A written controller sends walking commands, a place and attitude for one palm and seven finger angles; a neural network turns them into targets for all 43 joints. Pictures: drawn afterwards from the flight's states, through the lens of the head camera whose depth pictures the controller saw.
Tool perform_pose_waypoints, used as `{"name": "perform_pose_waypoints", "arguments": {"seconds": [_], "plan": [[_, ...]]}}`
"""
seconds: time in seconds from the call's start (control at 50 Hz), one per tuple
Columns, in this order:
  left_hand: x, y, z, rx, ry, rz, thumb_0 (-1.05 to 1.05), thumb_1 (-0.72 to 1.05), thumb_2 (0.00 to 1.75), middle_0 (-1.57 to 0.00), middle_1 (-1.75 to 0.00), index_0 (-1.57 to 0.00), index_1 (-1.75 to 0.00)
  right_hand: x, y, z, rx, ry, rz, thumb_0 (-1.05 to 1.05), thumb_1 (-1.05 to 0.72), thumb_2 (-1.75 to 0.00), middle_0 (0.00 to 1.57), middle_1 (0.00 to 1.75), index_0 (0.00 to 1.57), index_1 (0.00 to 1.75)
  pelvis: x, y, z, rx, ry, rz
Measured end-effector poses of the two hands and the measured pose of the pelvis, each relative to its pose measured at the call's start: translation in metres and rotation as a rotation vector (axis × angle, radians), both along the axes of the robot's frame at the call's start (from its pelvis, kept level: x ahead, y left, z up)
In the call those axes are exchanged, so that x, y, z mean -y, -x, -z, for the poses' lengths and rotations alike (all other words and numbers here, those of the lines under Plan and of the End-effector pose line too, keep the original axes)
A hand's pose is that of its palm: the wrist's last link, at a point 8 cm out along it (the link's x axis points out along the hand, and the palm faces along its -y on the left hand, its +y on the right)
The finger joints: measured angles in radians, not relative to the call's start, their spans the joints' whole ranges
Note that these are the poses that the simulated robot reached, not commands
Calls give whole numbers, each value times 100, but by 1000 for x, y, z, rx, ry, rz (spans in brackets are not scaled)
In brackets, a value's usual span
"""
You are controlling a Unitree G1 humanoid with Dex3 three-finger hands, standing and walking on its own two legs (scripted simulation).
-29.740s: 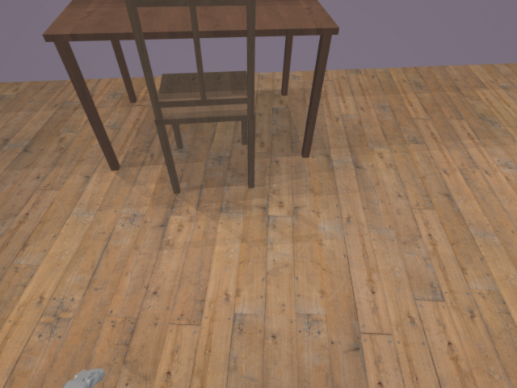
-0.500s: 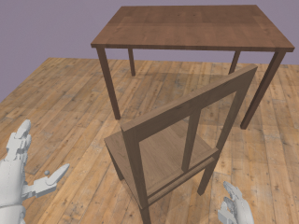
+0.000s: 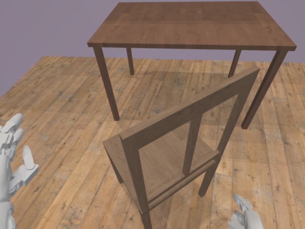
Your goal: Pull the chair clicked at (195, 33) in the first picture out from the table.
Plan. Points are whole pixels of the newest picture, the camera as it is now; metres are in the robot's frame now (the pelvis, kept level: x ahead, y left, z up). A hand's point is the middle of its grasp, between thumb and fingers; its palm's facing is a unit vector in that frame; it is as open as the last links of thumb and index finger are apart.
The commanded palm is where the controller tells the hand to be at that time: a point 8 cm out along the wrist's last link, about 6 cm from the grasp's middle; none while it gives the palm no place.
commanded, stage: draw the hand back to the body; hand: left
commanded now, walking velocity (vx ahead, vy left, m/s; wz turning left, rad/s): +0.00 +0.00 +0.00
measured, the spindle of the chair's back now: (190, 149) +0.38 -0.07 -0.05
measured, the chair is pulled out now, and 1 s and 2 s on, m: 0.55 0.55 0.55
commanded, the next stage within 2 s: step back with the hand held close in 0.06 s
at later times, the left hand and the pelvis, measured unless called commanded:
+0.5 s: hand (29, 178) +0.17 +0.26 +0.15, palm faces +0.32 -0.78 -0.54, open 7.4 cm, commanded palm +0.10 +0.31 +0.18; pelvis -0.05 +0.01 +0.00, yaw -2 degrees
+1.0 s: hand out of the picture +0.09 +0.27 +0.16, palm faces +0.45 -0.75 -0.48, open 7.4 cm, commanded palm +0.01 +0.31 +0.18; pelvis -0.12 +0.01 -0.01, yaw +0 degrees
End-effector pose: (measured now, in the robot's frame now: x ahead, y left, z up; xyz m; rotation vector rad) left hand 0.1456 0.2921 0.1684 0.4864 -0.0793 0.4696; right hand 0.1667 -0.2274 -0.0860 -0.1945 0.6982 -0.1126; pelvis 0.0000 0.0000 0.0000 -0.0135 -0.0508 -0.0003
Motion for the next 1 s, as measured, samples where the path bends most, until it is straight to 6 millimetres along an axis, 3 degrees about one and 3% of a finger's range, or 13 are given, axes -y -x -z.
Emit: {"name": "perform_pose_waypoints", "arguments": {"seconds": [0.12,0.24,0.42,0.54,0.78,1.0], "plan": [[-4,5,-14,61,-32,-10,1,89,89,-21,-30,-21,-30,-3,-2,-3,22,-9,1,2,-91,-90,20,30,20,30,-1,3,0,13,1,1],[-9,6,-12,66,-22,-17,1,89,89,-21,-30,-21,-30,-9,0,-4,28,-24,-9,2,-91,-90,20,30,20,30,-1,12,0,12,1,5],[-3,4,-10,-1,-101,100,1,89,89,-21,-30,-21,-30,-3,28,-4,-20,-6,49,2,-91,-90,20,30,20,30,-10,36,-1,-36,-9,28],[-5,26,-7,-36,-135,139,1,89,89,-21,-30,-22,-30,1,58,-3,-54,8,104,2,-91,-90,20,30,20,30,-12,52,1,-43,-13,24],[-10,85,-13,97,-124,31,1,89,89,-21,-30,-21,-30,-2,99,0,-9,12,58,2,-91,-90,20,30,20,30,-5,91,9,-26,-8,6],[-9,103,-14,135,-143,85,1,89,89,-21,-30,-21,-30,4,139,-3,-20,56,51,2,-91,-90,20,30,20,30,-8,123,11,-35,9,-8]]}}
